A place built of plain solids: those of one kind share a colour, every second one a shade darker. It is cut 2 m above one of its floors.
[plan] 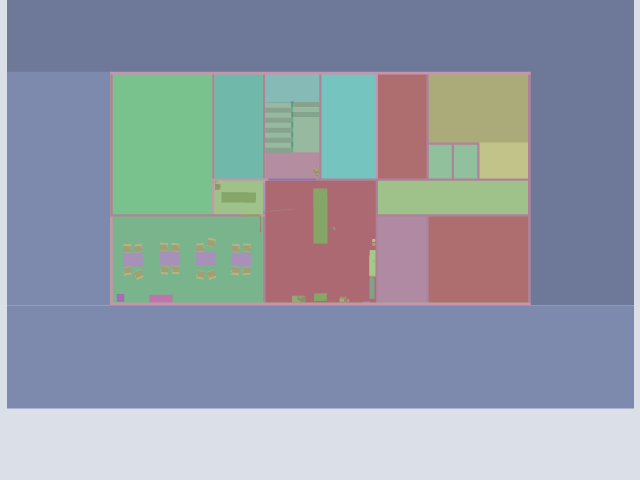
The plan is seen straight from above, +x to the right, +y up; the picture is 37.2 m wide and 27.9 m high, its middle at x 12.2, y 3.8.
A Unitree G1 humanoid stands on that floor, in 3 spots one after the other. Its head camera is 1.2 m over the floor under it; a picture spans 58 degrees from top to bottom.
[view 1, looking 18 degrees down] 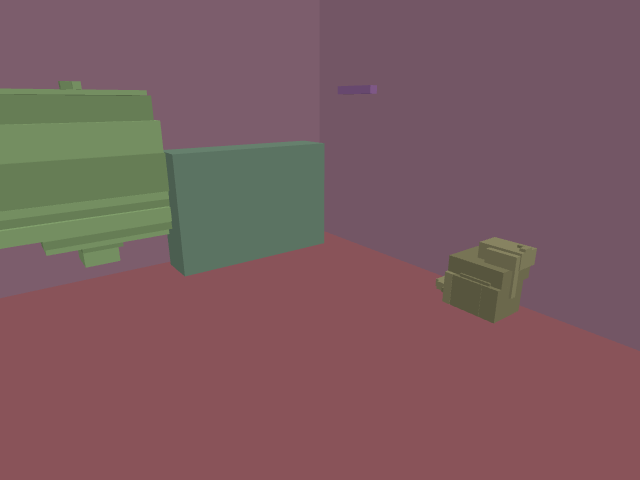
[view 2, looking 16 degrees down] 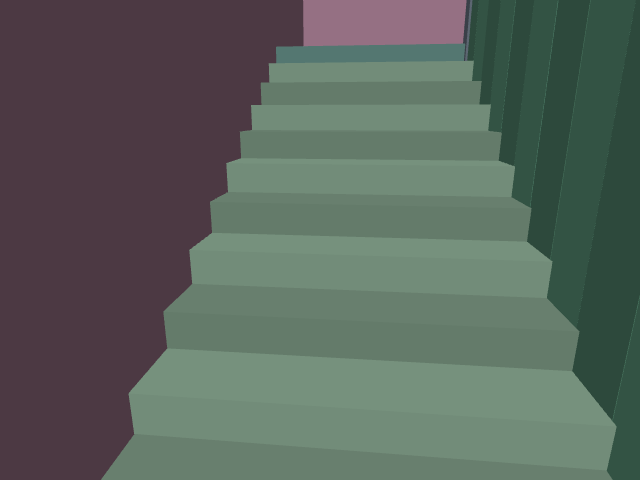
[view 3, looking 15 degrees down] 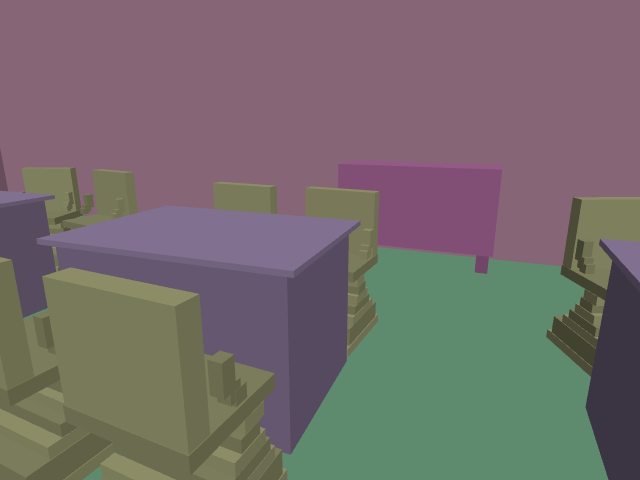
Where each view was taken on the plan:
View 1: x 12.22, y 2.58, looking -37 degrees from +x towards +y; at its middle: pigeonholes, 3.75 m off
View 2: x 9.77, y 8.00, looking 96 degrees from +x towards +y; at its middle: stair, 2.05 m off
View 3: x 2.33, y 4.28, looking -68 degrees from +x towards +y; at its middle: kitchen_table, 1.74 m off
